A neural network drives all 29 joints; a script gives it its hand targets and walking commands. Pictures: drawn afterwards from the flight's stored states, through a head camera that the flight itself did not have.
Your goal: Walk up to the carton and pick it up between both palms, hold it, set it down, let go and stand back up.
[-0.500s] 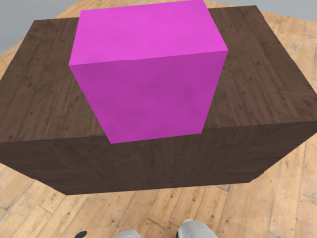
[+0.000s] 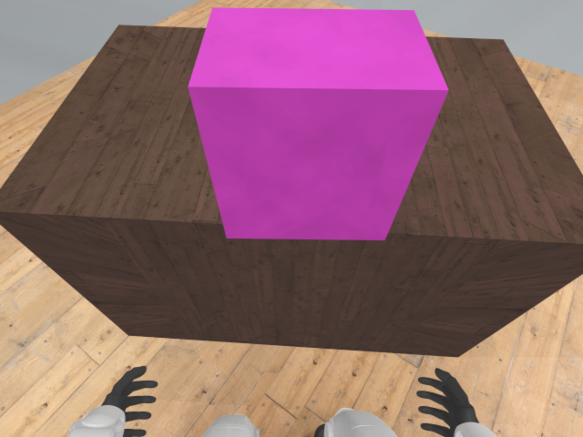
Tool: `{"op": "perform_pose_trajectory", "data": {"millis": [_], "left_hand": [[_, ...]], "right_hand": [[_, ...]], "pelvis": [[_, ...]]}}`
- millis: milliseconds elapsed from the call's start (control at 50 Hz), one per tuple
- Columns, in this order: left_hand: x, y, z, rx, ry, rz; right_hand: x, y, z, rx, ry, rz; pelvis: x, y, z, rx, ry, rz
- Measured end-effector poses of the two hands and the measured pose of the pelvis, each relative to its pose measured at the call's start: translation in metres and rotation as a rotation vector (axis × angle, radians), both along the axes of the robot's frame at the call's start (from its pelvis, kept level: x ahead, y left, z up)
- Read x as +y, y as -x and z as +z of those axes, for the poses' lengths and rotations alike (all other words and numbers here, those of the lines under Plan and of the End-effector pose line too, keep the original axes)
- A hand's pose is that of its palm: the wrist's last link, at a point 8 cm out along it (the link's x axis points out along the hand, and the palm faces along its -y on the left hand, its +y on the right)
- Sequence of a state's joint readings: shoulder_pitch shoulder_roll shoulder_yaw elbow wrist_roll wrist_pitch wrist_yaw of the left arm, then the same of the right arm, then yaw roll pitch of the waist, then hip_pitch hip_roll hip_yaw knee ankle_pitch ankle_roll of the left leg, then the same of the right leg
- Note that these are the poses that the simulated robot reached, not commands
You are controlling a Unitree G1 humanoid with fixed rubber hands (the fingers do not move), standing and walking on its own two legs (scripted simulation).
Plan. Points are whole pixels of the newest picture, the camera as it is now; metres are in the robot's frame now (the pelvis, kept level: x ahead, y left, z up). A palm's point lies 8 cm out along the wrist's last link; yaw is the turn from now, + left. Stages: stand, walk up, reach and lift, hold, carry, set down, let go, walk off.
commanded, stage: reach and lift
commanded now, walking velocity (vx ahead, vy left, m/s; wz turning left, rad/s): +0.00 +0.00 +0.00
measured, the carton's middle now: (309, 138) +0.50 -0.01 +0.11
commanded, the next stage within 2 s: none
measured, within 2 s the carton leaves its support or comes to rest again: neither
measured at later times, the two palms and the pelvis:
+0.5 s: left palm (125, 369) +0.20 +0.24 -0.04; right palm (474, 383) +0.18 -0.22 -0.03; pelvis +0.04 +0.00 +0.02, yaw -1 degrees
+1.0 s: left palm (113, 310) +0.26 +0.25 +0.02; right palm (474, 331) +0.24 -0.22 +0.02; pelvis +0.07 +0.02 +0.03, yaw -1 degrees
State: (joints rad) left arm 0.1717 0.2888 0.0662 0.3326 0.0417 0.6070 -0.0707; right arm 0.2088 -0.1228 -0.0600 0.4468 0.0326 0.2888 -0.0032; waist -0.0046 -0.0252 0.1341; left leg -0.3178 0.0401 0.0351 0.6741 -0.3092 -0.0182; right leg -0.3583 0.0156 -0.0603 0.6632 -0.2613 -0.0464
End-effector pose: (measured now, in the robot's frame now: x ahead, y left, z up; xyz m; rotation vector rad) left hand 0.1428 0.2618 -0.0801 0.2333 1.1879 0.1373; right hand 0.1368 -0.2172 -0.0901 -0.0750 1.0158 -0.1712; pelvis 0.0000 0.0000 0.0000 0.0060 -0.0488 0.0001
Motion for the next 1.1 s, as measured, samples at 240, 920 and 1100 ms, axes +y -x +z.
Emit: {"op": "perform_pose_trajectory", "data": {"millis": [240,920,1100], "left_hand": [[-0.015,-0.049,0.052,-0.248,0.022,-0.060],[-0.002,-0.108,0.099,-0.582,0.097,-0.025],[-0.016,-0.123,0.110,-0.703,0.145,-0.028]], "right_hand": [[-0.006,-0.019,0.033,-0.173,-0.010,-0.012],[0.004,-0.090,0.094,-0.464,-0.013,-0.006],[-0.005,-0.112,0.124,-0.574,0.015,0.015]], "pelvis": [[0.009,-0.015,0.014,-0.010,0.001,-0.018],[0.019,-0.077,0.029,0.038,0.018,-0.022],[0.021,-0.068,0.029,0.032,0.020,-0.027]]}}
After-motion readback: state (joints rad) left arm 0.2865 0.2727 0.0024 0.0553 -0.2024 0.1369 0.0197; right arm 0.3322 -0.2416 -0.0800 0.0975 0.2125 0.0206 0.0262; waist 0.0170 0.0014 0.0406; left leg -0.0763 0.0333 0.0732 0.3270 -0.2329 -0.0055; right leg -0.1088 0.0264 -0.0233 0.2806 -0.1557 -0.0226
